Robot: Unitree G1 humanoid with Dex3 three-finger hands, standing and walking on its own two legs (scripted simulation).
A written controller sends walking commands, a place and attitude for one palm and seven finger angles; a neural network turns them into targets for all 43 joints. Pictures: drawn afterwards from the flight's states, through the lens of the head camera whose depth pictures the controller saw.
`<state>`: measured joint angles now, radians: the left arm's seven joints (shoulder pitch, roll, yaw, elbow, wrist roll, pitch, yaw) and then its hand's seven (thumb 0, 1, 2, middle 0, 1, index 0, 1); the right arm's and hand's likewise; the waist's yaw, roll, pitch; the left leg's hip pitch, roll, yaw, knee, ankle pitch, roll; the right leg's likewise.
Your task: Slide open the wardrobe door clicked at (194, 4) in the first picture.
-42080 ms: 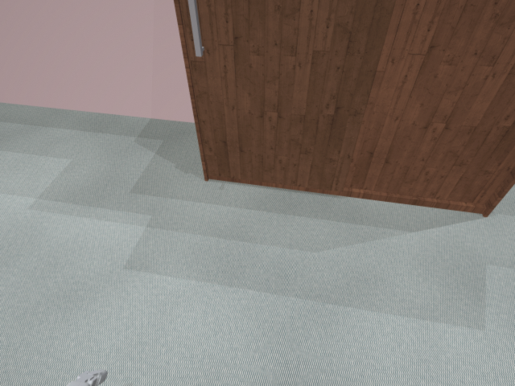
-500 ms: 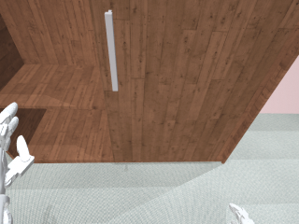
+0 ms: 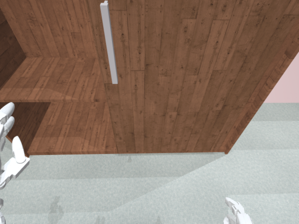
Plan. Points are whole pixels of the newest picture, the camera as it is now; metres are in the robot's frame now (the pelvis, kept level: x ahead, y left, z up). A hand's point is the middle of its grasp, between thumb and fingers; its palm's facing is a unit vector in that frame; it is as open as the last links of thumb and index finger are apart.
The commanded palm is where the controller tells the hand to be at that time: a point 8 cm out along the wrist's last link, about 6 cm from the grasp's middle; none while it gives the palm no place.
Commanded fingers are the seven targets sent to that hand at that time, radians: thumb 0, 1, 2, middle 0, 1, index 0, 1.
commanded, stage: stop stepping back and stand still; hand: left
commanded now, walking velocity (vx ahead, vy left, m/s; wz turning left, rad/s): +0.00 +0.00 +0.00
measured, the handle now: (111, 47) +0.68 +0.21 +0.13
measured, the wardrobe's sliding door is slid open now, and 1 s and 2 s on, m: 0.65 0.65 0.65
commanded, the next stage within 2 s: let the arm hang, fingers relaxed in 0.46 s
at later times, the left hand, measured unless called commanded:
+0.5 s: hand (0, 169) +0.17 +0.29 +0.16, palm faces +0.44 -0.79 -0.42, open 7.4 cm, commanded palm +0.11 +0.32 +0.18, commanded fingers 0.00 0.90 0.90 -0.20 -0.30 -0.20 -0.30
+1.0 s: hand out of the picture -0.05 +0.19 -0.19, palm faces +0.04 -0.99 -0.12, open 7.2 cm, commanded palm none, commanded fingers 0.00 0.90 0.90 -0.20 -0.30 -0.20 -0.30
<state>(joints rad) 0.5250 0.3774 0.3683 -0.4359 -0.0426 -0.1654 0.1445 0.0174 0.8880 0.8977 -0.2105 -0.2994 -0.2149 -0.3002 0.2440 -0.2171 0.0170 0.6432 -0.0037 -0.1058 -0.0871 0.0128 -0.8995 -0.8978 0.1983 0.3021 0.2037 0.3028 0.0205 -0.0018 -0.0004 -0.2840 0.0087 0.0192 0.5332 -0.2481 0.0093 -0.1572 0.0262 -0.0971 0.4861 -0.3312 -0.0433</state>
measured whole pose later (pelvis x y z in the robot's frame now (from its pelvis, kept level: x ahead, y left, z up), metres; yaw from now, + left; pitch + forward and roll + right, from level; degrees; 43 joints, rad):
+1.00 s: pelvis -0.04 +0.02 +0.00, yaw +3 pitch +0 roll -2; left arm 0.29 0.20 -0.01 1.00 0.01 0.05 0.00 0.02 0.94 0.90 -0.20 -0.30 -0.21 -0.30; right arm 0.27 -0.24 0.02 1.01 -0.03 0.04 -0.01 0.01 -0.90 -0.90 0.20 0.30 0.20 0.30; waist 0.00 -0.05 0.08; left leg -0.37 -0.02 -0.03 0.56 -0.19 0.04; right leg -0.22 0.00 -0.15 0.52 -0.29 -0.03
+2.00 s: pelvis -0.01 +0.01 +0.01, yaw +2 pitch -2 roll +0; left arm 0.23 0.20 0.01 1.15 0.01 0.00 0.02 0.01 0.91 0.90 -0.20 -0.30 -0.20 -0.30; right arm 0.20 -0.20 0.02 1.15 -0.02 0.00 -0.03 0.00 -0.90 -0.90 0.20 0.30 0.20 0.30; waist 0.00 0.01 0.06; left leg -0.21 -0.02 0.00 0.39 -0.16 0.02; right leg -0.08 0.00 -0.12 0.37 -0.26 -0.03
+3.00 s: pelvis +0.01 -0.01 +0.01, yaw +0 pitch -2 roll +0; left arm 0.14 0.29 0.02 1.13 0.01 -0.01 0.01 0.01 0.91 0.90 -0.20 -0.30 -0.20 -0.30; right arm 0.12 -0.29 0.01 1.14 -0.01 0.00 -0.02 0.00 -0.90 -0.90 0.20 0.30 0.20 0.30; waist 0.00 0.01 0.05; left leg -0.15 0.00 0.02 0.34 -0.16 0.00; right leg -0.03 0.03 -0.10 0.30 -0.25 -0.05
